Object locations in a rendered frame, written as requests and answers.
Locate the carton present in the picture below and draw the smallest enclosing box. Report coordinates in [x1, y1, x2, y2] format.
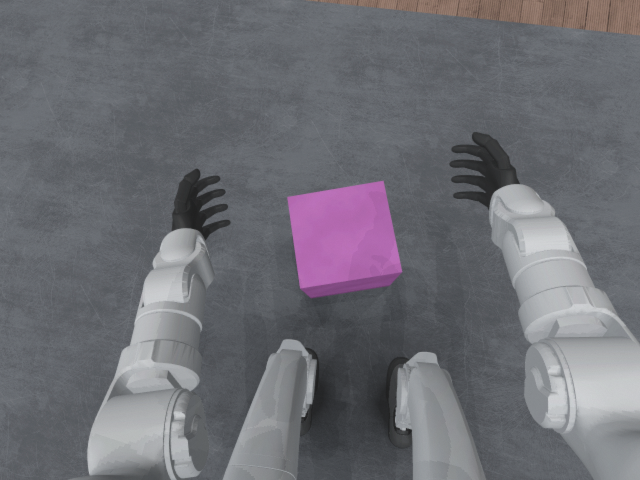
[287, 181, 402, 298]

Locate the robot left thigh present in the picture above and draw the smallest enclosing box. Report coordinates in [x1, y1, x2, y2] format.
[223, 349, 317, 480]

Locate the robot right hand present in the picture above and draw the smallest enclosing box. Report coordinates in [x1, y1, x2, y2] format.
[450, 132, 520, 210]

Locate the left robot forearm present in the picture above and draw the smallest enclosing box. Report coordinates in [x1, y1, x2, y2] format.
[87, 228, 215, 474]

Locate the right robot foot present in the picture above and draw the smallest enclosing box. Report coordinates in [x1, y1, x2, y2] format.
[386, 357, 412, 448]

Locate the robot right upper arm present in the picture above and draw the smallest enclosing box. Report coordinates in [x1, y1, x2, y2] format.
[524, 337, 640, 480]

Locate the robot left hand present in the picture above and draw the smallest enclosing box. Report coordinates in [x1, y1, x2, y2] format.
[172, 169, 230, 241]

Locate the right robot forearm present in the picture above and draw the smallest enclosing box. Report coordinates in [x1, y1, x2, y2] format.
[489, 184, 640, 347]

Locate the robot left upper arm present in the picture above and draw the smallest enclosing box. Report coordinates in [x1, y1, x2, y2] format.
[68, 388, 209, 480]

